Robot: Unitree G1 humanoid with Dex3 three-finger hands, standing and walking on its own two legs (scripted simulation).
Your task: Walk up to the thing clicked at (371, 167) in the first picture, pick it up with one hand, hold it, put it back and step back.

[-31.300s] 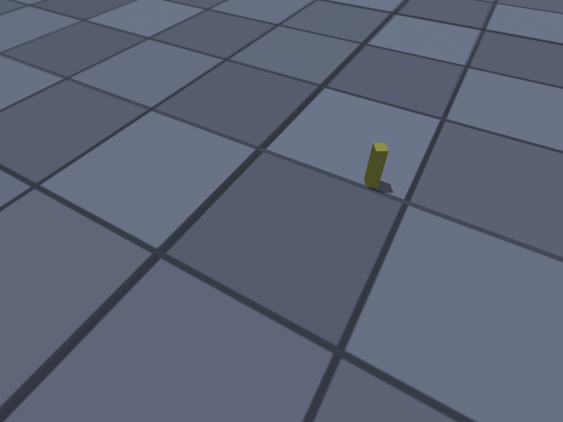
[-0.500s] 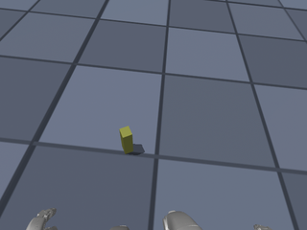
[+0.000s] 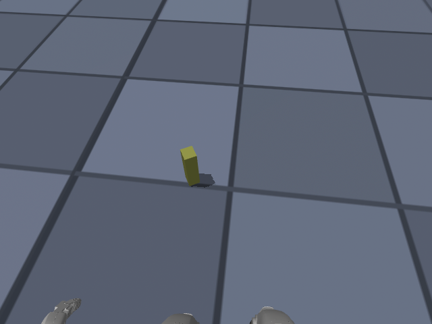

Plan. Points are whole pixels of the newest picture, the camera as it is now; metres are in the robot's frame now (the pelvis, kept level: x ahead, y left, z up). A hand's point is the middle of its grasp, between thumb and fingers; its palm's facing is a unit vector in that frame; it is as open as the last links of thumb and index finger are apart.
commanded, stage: step back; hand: left
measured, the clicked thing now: (190, 167) +0.85 +0.16 -0.63
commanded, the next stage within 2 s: stand in 1.48 s
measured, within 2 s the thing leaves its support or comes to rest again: neither
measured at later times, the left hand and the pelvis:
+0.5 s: hand out of the picture -0.10 +0.25 -0.14, palm faces -0.04 -0.92 -0.40, open 7.4 cm; pelvis -0.16 -0.02 +0.01, yaw -4 degrees
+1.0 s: hand out of the picture -0.09 +0.25 -0.13, palm faces +0.04 -0.93 -0.37, open 7.4 cm; pelvis -0.16 -0.02 +0.02, yaw +1 degrees
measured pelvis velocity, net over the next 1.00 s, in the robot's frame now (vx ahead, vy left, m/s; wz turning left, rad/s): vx -0.16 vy -0.02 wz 0.01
